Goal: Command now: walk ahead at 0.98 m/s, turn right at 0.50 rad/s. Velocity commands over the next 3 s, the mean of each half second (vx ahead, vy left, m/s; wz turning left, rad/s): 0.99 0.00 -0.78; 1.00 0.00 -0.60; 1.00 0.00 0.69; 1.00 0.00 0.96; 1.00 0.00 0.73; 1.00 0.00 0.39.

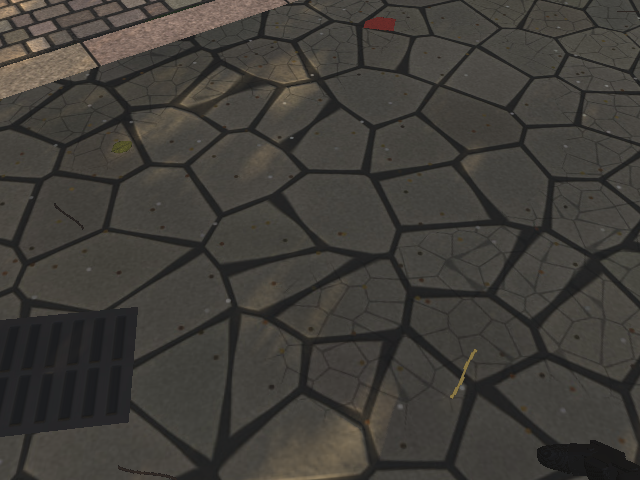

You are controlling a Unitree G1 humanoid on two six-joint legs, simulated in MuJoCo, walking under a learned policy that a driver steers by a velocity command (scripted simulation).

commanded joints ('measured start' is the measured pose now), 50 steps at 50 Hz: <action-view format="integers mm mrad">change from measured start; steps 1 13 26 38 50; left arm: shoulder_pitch -159 -212 -510 -207 -88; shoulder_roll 128 64 65 184 240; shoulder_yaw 23 -2 -44 18 12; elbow -126 -180 -332 -209 -90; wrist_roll -3 -11 8 -14 32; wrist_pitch -32 12 60 14 -28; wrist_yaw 1 -24 -96 7 23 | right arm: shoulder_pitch -78 237 332 194 97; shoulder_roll -34 -102 -189 -131 -154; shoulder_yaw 21 -50 -62 -18 -35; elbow -111 2 160 -31 -22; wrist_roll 23 12 45 -10 58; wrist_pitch -8 -10 -40 30 19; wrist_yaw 21 -49 -59 -40 -11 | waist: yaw -89 -154 -27 -132 -112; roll -86 23 36 62 -125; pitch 108 -42 75 64 -43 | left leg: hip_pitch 185 700 607 -29 260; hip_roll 13 325 168 109 -105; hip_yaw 29 -396 330 -7 181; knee -281 -772 -756 186 -468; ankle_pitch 137 -218 1140 -142 210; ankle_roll -42 109 -10 -99 112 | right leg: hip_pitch -296 -667 -324 -102 354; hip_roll -211 -194 -83 -203 -275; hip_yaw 302 7 -285 385 -4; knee -308 924 377 -195 2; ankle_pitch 10 -11 255 120 1277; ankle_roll -166 -28 -98 -291 -51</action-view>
